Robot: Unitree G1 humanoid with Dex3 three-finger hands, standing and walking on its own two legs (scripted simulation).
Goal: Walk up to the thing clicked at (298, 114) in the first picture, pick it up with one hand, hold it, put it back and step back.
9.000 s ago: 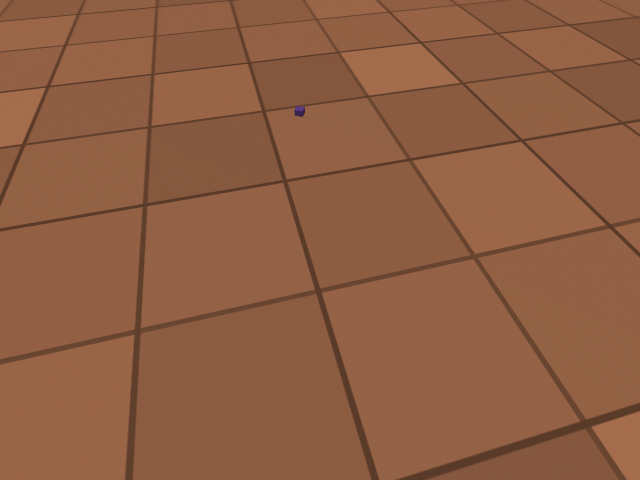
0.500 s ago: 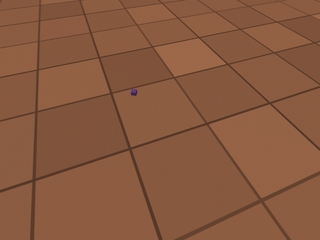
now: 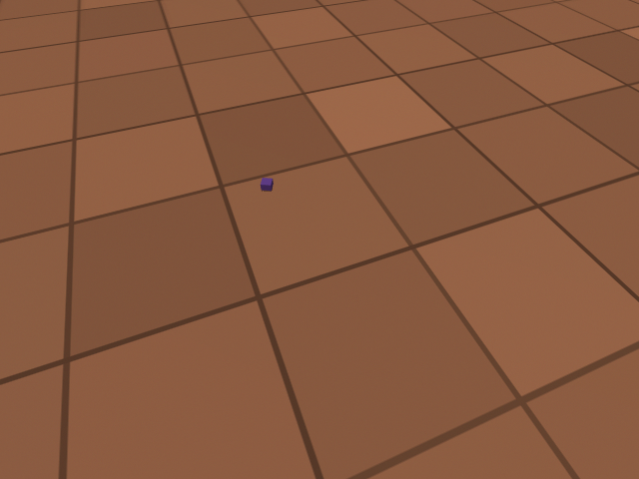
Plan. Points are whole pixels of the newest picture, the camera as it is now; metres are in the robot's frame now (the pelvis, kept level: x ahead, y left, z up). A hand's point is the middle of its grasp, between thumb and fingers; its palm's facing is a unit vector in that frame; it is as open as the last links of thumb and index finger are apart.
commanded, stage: stand
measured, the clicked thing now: (266, 184) +1.44 +0.28 -0.77
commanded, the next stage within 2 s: walk up in 0.64 s
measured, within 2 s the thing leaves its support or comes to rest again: neither
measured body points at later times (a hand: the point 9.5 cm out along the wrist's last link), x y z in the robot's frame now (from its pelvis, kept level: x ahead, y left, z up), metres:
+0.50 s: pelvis +0.00 +0.00 +0.00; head +0.01 +0.00 +0.45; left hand +0.07 +0.30 -0.13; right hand +0.07 -0.30 -0.13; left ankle +0.01 +0.13 -0.75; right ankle -0.03 -0.14 -0.75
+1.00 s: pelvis +0.06 -0.06 -0.01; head +0.05 -0.08 +0.44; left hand +0.10 +0.29 -0.10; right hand +0.11 -0.40 -0.14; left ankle +0.04 +0.09 -0.69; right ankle +0.06 -0.16 -0.75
